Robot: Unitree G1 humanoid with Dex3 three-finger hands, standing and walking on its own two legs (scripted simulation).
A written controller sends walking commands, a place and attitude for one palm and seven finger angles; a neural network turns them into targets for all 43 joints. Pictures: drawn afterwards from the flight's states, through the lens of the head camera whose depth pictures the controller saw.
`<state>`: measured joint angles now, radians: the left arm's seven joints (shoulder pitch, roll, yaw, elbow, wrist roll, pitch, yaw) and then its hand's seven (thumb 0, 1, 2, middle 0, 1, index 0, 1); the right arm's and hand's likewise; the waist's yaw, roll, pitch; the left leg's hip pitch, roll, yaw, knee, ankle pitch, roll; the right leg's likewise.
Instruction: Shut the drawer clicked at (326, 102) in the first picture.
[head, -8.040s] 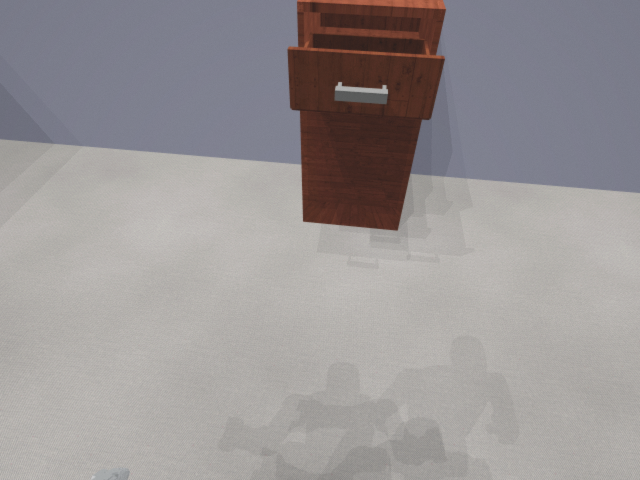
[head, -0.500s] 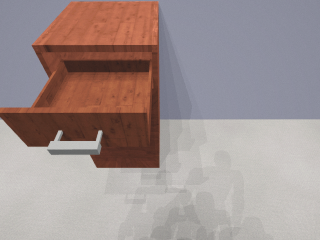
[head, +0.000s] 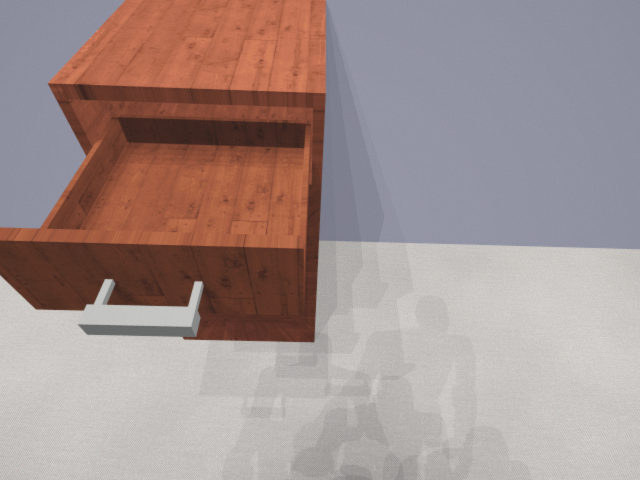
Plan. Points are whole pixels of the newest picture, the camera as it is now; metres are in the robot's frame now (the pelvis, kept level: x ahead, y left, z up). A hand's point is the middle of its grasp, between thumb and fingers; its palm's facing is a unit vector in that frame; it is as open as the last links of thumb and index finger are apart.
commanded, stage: come to a stop and stand still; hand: left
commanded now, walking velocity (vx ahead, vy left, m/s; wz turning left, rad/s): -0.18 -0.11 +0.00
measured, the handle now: (147, 304) +0.30 +0.25 +0.04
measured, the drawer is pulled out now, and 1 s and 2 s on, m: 0.30 0.30 0.30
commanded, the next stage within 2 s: look again from close up in 0.88 s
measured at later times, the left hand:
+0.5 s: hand out of the picture +0.06 +0.18 -0.16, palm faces +0.05 -0.97 -0.25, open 7.3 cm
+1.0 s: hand out of the picture -0.03 +0.14 -0.16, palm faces +0.07 -0.98 -0.17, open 7.3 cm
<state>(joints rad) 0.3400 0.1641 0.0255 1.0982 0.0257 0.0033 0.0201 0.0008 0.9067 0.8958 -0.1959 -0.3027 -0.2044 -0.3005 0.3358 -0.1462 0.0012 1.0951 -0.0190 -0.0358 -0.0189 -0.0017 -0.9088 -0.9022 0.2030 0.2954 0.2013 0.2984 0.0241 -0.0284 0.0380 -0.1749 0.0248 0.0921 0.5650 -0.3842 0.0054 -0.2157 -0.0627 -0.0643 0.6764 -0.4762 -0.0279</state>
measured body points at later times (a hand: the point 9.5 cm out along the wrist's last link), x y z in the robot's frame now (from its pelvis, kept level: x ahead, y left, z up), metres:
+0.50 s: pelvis +0.01 -0.01 +0.00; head +0.04 -0.02 +0.45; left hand +0.06 +0.23 -0.14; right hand +0.04 -0.24 -0.16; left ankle -0.02 +0.12 -0.73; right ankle +0.01 -0.11 -0.73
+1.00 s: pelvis -0.01 -0.02 +0.01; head -0.01 -0.02 +0.46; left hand -0.03 +0.19 -0.15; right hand -0.03 -0.23 -0.15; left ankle -0.02 +0.12 -0.73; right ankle +0.01 -0.11 -0.73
